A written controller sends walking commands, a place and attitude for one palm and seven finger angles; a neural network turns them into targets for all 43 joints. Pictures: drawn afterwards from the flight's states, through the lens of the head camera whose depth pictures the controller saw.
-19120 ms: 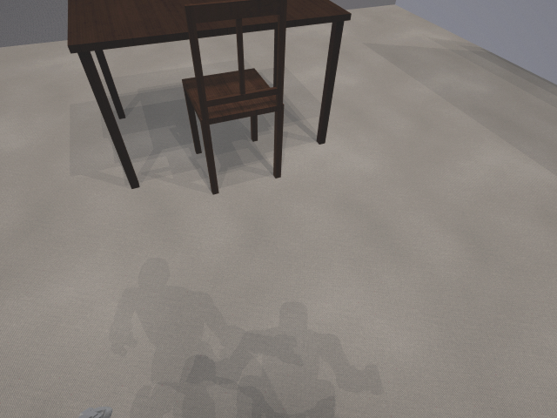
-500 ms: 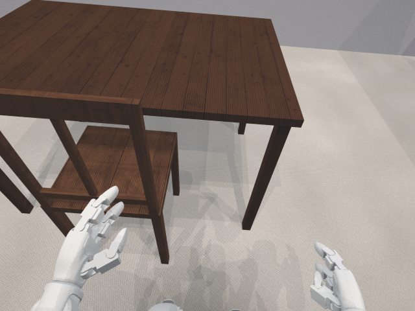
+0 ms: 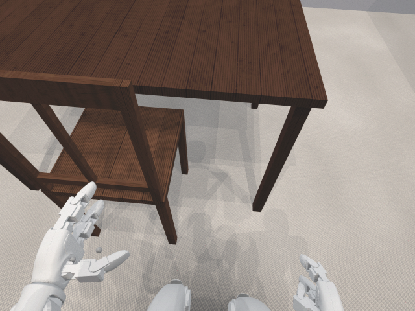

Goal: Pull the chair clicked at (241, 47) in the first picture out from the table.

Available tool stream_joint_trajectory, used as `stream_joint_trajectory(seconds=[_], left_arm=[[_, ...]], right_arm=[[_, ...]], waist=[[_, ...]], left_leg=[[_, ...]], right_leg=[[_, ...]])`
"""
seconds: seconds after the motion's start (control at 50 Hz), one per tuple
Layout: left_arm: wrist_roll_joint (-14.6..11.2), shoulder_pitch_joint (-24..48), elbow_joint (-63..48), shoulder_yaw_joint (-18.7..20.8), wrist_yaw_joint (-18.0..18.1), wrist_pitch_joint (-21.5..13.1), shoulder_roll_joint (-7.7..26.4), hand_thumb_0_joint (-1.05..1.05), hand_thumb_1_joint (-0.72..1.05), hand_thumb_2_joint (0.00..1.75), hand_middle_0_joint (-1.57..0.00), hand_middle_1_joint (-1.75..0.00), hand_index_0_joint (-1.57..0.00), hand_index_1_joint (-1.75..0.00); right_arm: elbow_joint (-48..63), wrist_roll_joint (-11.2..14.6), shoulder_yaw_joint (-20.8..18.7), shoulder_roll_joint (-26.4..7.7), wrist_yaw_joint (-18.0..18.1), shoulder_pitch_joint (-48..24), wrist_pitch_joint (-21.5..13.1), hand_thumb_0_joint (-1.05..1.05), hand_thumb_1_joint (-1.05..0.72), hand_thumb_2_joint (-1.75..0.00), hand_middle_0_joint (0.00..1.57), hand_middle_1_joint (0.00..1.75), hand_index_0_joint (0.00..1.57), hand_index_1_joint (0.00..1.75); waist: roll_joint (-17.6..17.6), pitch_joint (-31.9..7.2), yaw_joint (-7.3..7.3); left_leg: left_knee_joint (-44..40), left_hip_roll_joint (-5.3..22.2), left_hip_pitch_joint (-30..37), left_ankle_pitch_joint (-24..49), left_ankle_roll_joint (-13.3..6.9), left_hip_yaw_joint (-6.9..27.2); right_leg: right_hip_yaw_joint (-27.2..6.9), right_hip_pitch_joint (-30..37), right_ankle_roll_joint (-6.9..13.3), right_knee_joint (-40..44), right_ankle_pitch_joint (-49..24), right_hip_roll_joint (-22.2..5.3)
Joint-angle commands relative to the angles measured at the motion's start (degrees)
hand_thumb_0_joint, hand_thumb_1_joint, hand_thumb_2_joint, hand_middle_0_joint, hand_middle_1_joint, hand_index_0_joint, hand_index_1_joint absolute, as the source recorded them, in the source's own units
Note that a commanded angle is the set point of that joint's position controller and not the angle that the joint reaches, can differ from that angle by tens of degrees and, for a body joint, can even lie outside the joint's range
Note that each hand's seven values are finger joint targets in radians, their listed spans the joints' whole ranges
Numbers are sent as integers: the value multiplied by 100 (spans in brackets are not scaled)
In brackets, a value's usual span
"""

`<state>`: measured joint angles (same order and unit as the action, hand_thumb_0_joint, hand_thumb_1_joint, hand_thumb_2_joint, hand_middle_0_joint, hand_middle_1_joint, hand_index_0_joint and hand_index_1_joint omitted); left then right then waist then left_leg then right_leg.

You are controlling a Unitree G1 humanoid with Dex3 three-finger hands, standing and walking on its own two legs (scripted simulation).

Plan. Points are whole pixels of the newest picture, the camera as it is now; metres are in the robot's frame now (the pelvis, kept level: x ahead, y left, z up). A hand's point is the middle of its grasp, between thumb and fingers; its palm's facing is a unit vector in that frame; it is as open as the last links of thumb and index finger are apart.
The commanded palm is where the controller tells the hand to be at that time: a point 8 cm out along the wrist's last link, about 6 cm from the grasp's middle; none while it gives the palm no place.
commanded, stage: raise the hand toward the chair's back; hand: left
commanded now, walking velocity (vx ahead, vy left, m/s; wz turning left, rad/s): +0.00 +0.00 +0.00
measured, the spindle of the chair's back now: (71, 148) +0.45 +0.35 -0.01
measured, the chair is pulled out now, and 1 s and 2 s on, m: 0.00 0.00 0.00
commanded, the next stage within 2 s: aim the fingers beside a spindle in 1.24 s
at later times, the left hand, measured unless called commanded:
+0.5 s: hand (79, 245) +0.22 +0.23 +0.04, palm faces -0.04 -1.00 -0.05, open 16.6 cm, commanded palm +0.20 +0.29 +0.05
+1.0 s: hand (73, 231) +0.24 +0.24 +0.06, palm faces -0.03 -1.00 -0.05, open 16.9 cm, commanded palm +0.22 +0.30 +0.05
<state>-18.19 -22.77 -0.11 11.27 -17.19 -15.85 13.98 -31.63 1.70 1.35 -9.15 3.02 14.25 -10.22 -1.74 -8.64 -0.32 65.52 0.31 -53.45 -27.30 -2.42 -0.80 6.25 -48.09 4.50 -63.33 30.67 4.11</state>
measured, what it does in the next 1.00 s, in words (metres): stands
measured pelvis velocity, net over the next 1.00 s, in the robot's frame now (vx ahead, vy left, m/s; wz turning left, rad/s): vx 0.00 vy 0.03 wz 0.01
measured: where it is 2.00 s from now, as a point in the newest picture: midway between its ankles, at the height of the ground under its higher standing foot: outside the picture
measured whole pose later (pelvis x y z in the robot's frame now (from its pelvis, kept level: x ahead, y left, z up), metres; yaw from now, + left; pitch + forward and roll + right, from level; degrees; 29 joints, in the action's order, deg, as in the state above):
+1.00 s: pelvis +0.00 +0.03 +0.01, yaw +1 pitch +15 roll -4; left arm -16.8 -18.0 2.7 11.3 -16.9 -22.0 17.2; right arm -30.1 1.4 1.1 -14.4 2.3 15.5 -10.2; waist -1.8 -8.9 -1.5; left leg 63.0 -1.4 -51.9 -26.3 -5.1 -0.8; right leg 6.1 -45.4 1.9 -59.2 29.1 2.7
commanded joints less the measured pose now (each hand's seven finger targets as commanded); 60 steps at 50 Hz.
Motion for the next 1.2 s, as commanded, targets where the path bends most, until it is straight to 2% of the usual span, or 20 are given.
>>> stream_joint_trajectory(seconds=[0.0,0.06,0.12,0.16,0.2,0.26,0.3,0.36,0.38,0.46,0.52,0.56,0.62,0.68,0.76,0.82,0.88,0.96,1.1,1.18], left_arm=[[131,-185,-1047,269,233,-1193,520,0,-13,46,-10,-14,-10,-14],[204,19,-563,-248,-72,-1371,302,0,-20,43,-9,-13,-9,-13],[27,45,-914,87,-334,-1371,732,0,-27,40,-8,-12,-8,-12],[-69,114,-1241,447,-282,-1285,1058,0,-31,38,-8,-11,-8,-11],[-86,95,-1789,554,-71,-1317,1091,0,-36,36,-7,-10,-7,-10],[-3,58,-1902,531,290,-1313,988,0,-43,33,-7,-9,-7,-9],[124,31,-1567,286,405,-1249,743,0,-48,31,-6,-8,-6,-8],[265,158,-702,14,239,-965,617,0,-50,30,-6,-8,-6,-8],[261,269,-598,-29,139,-881,629,0,-50,30,-6,-8,-6,-8],[152,554,-827,237,-98,-711,984,0,-50,30,-6,-8,-6,-8],[43,758,-1420,411,4,-884,1073,0,-50,30,-6,-8,-6,-8],[36,878,-1470,553,140,-1027,1180,0,-50,30,-6,-8,-6,-8],[56,944,-1061,432,167,-1155,989,0,-50,30,-6,-8,-6,-8],[148,1033,-540,330,12,-1019,982,0,-50,30,-6,-8,-6,-8],[43,961,-507,368,-253,-694,1071,0,-50,30,-6,-8,-6,-8],[-58,894,-1005,515,-213,-696,1171,0,-50,30,-6,-8,-6,-8],[-52,888,-1084,628,4,-887,1202,0,-50,30,-6,-8,-6,-8],[57,1002,-582,533,139,-1117,1066,0,-50,30,-6,-8,-6,-8],[29,914,-879,406,-148,-946,1137,0,-50,30,-6,-8,-6,-8],[-28,953,-995,529,-27,-985,1172,0,-50,30,-6,-8,-6,-8]], right_arm=[[728,-93,-444,-888,-81,-545,-379,0,-90,-90,20,30,20,30],[776,-68,-455,-1113,-68,-471,-418,0,-90,-90,20,30,20,30],[914,18,-498,-1253,8,-351,-507,0,-90,-90,20,30,20,30],[948,30,-501,-1267,44,-348,-507,0,-90,-90,20,30,20,30],[985,22,-491,-1197,56,-372,-487,0,-90,-90,20,30,20,30],[905,-15,-474,-1132,43,-401,-408,0,-90,-90,20,30,20,30],[861,-28,-462,-1132,9,-396,-329,0,-90,-90,20,30,20,30],[911,-14,-415,-1235,0,-411,-205,0,-90,-90,20,30,20,30],[977,8,-402,-1281,1,-401,-185,0,-90,-90,20,30,20,30],[1141,38,-358,-1358,43,-336,-213,0,-90,-90,20,30,20,30],[1170,5,-331,-1314,36,-301,-251,0,-90,-90,20,30,20,30],[1085,-40,-314,-1290,30,-296,-268,0,-90,-90,20,30,20,30],[975,-51,-292,-1289,0,-278,-263,0,-90,-90,20,30,20,30],[952,-25,-288,-1385,-3,-248,-237,0,-90,-90,20,30,20,30],[1069,51,-320,-1445,9,-214,-251,0,-90,-90,20,30,20,30],[1115,54,-348,-1401,19,-214,-293,0,-90,-90,20,30,20,30],[1010,7,-339,-1332,-6,-211,-314,0,-90,-90,20,30,20,30],[890,-28,-337,-1349,-49,-218,-282,0,-90,-90,20,30,20,30],[1060,37,-362,-1393,-44,-205,-273,0,-90,-90,20,30,20,30],[995,24,-333,-1323,-9,-254,-265,0,-90,-90,20,30,20,30]], waist=[[-30,-925,40],[365,-591,-249],[82,-1426,-74],[-116,-1771,60],[-491,-2026,177],[-673,-1774,176],[-589,-1366,22],[-231,-652,-144],[-85,-631,-174],[-385,-1077,-21],[-551,-1454,42],[-589,-1407,34],[-477,-1065,-83],[-406,-888,-140],[-396,-1186,-39],[-409,-1564,31],[-382,-1354,16],[-321,-831,-103],[-548,-1495,-27],[-418,-1314,-59]], left_leg=[[-531,14,763,1739,39,475],[-422,20,517,1139,-22,549],[-513,-4,772,1059,-31,506],[-617,-3,1069,1282,-8,523],[-803,11,1558,1606,40,560],[-940,68,1840,1874,138,692],[-1007,112,1790,1743,175,771],[-1148,108,1292,894,141,857],[-1196,100,1212,672,137,863],[-1338,83,1563,727,173,923],[-1420,123,2095,1096,265,1026],[-1420,139,2125,1130,312,1098],[-1387,132,1855,806,278,1076],[-1422,129,1651,575,270,1087],[-1565,113,1871,765,269,1083],[-1509,100,2119,1243,225,959],[-1443,105,2055,1535,262,934],[-1338,95,1566,986,207,894],[-1293,66,1904,1382,155,757],[-1255,54,1795,1359,116,741]], right_leg=[[-632,528,-383,670,-2245,-289],[-604,-109,-339,717,-1203,-221],[-713,259,-321,845,-928,-260],[-606,425,-277,766,-1103,-198],[-472,473,-232,719,-1295,-198],[-298,219,-187,652,-1316,-142],[-206,-36,-216,690,-1165,-149],[-182,-278,-223,826,-722,-120],[-180,-256,-242,877,-614,-129],[-227,37,-201,942,-686,-122],[-205,99,-195,932,-825,-130],[-187,-25,-187,850,-820,-114],[-180,-185,-209,883,-663,-132],[-172,-251,-213,897,-577,-147],[-192,95,-204,1051,-708,-140],[-222,375,-218,1141,-933,-151],[-186,303,-198,1069,-1036,-142],[-207,-19,-197,1004,-758,-137],[-317,392,-216,1119,-1052,-175],[-310,386,-224,1130,-1069,-149]])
